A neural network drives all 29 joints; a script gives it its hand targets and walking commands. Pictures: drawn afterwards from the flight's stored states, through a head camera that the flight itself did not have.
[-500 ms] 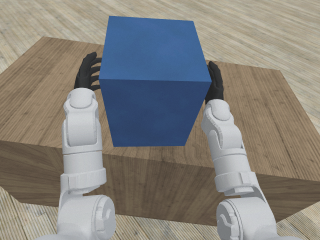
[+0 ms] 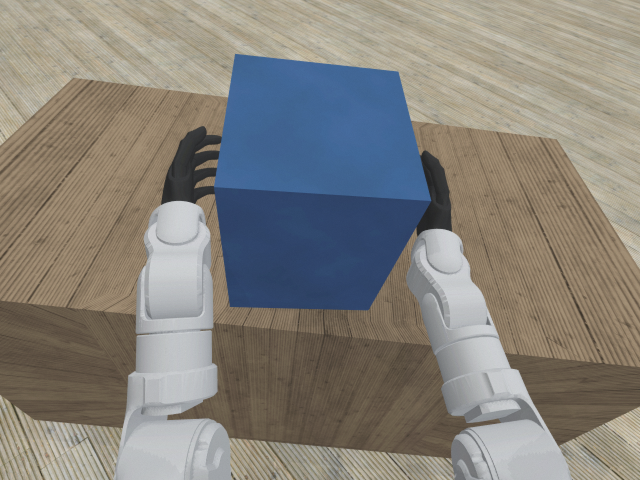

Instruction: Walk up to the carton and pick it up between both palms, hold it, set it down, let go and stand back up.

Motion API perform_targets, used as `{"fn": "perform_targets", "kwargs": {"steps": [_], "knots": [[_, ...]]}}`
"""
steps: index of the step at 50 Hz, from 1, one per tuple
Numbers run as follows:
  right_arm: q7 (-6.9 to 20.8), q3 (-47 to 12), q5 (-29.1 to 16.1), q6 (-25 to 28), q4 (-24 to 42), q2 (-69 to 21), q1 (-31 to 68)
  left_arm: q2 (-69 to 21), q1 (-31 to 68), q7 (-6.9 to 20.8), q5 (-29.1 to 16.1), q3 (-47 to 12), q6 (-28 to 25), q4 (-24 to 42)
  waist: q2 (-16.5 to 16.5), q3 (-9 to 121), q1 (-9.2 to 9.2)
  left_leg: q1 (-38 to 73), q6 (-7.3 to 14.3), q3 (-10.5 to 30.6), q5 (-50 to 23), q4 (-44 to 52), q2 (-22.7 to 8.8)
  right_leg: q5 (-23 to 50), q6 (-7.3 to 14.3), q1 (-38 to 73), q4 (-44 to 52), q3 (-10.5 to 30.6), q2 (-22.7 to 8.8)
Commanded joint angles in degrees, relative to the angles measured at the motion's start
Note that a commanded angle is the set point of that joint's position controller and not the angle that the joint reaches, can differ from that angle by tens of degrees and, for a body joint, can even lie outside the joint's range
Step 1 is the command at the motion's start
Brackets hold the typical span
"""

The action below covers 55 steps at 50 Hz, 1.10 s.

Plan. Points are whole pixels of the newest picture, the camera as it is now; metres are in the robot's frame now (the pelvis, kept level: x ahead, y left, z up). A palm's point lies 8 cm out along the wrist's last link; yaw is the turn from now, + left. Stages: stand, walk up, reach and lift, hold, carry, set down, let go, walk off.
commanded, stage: set down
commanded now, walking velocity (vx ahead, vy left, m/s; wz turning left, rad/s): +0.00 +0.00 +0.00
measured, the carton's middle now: (309, 196) +0.43 +0.00 +0.13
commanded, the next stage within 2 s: none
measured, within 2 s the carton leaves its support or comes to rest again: rests again in 1.96 s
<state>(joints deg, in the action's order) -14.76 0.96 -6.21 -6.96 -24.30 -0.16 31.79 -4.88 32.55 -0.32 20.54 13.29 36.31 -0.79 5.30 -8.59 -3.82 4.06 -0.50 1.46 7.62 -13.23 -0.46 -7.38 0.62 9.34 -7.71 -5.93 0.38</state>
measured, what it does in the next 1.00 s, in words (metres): stands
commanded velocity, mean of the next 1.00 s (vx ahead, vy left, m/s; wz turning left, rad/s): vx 0.00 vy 0.00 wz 0.00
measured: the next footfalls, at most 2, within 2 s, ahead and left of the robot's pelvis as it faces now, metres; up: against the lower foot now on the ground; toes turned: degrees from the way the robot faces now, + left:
none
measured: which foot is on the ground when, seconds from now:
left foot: down 0.00-1.00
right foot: down 0.00-1.00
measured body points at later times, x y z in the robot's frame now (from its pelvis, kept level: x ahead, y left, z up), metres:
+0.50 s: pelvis +0.00 +0.00 +0.00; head +0.00 +0.03 +0.45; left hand +0.40 +0.13 +0.14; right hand +0.38 -0.16 +0.13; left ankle +0.01 +0.12 -0.75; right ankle -0.02 -0.10 -0.75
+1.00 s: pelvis +0.01 +0.00 +0.00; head +0.01 +0.02 +0.45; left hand +0.42 +0.13 +0.11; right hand +0.40 -0.16 +0.11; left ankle +0.01 +0.12 -0.75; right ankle -0.02 -0.10 -0.75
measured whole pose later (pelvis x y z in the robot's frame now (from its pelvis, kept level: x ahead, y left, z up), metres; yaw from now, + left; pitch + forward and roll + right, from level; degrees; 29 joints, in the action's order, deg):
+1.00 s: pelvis +0.01 +0.00 +0.00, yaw +1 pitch +0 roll +0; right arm -10.5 16.5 7.3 2.3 -45.4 -4.1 36.2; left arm -4.5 37.9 -1.6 18.7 19.0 15.8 -33.5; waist 2.7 1.4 -4.2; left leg -6.5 -0.6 3.0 6.1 -12.0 -0.2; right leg -6.0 0.9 -0.3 -5.9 -7.5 0.4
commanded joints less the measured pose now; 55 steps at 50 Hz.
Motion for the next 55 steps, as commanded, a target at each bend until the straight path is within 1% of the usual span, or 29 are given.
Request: {"fn": "perform_targets", "kwargs": {"steps": [1, 5, 9, 13, 20, 24, 27, 34, 44, 49, 55], "knots": [[6.58, -11.29, 0.29, 4.94, 14.87, -14.34, 39.67, -18.52, 31.43, 8.3, -7.33, -21.76, -5.37, 6.21, -5.82, 27.52, -1.25, 5.43, -2.19, -1.95, -17.35, -1.0, 2.02, 21.68, -3.66, 6.1, -3.19, -1.93, 2.13], [7.5, -9.37, 2.08, 6.29, 13.78, -14.73, 40.97, -19.94, 33.83, 8.06, -7.82, -23.33, -7.99, 4.8, -7.46, 30.42, -2.44, 6.87, -3.23, -1.63, -18.64, -2.05, 2.09, 20.91, -3.11, 3.7, -2.75, -2.35, 2.62], [8.58, -8.69, 3.95, 7.87, 12.47, -15.97, 42.04, -21.51, 35.71, 7.6, -8.27, -24.39, -10.91, 3.14, -7.89, 34.15, -2.69, 7.24, -3.43, -1.2, -20.35, -2.59, 2.09, 22.31, -2.77, 3.23, -2.85, -2.26, 2.76], [9.65, -8.74, 5.46, 9.28, 10.46, -17.41, 42.68, -22.49, 36.53, 7.25, -8.1, -23.84, -13.31, 0.65, -6.94, 36.86, -1.96, 5.83, -2.7, -0.87, -20.82, -2.26, 2.1, 24.74, -2.77, 4.78, -3.47, -1.81, 2.59], [10.75, -8.92, 6.65, 10.74, 6.45, -19.34, 43.56, -22.38, 36.84, 7.2, -7.29, -20.76, -15.89, -4.59, -4.65, 37.7, 0.12, 0.75, -0.43, -0.56, -18.35, -0.2, 2.21, 28.89, -3.39, 9.0, -4.93, -0.68, 1.91], [11.04, -8.45, 7.02, 11.29, 4.0, -20.15, 43.96, -22.08, 37.49, 7.28, -7.01, -19.02, -17.3, -7.46, -4.21, 37.41, 0.89, -1.77, 0.57, -0.53, -16.62, 1.04, 2.33, 30.6, -3.82, 10.65, -5.56, -0.09, 1.56], [11.25, -7.63, 7.53, 11.77, 2.01, -20.65, 44.16, -22.06, 38.38, 7.33, -6.86, -18.06, -18.59, -9.56, -4.38, 37.47, 1.06, -2.79, 0.88, -0.55, -15.76, 1.59, 2.41, 31.22, -3.99, 10.91, -5.74, 0.16, 1.43], [11.75, -4.68, 9.74, 12.94, -2.52, -21.82, 44.71, -22.88, 41.07, 7.36, -6.7, -16.78, -21.94, -14.39, -5.39, 39.15, 0.36, -3.32, 0.55, -0.49, -15.72, 1.5, 2.56, 31.51, -3.85, 9.52, -5.48, 0.11, 1.5], [12.38, -0.95, 13.5, 13.88, -6.73, -23.86, 46.0, -24.99, 43.81, 7.4, -6.28, -15.01, -25.73, -20.56, -6.11, 42.94, -1.12, -3.06, -0.42, 0.32, -19.12, 0.24, 2.48, 33.52, -3.16, 7.73, -4.98, -0.46, 1.76], [12.83, 0.31, 14.94, 13.96, -8.19, -24.5, 46.54, -25.32, 44.35, 7.42, -5.71, -13.51, -26.89, -23.46, -6.0, 43.46, -1.26, -3.21, -0.61, 0.75, -20.1, 0.07, 2.32, 34.38, -2.98, 7.14, -4.86, -0.65, 1.83], [13.56, 1.93, 16.68, 14.06, -9.93, -25.18, 47.13, -25.28, 45.13, 7.37, -4.77, -11.27, -28.26, -26.77, -6.06, 43.9, -0.92, -3.44, -0.59, 1.01, -20.49, 0.25, 2.13, 34.95, -2.9, 6.24, -4.79, -0.74, 1.88]]}}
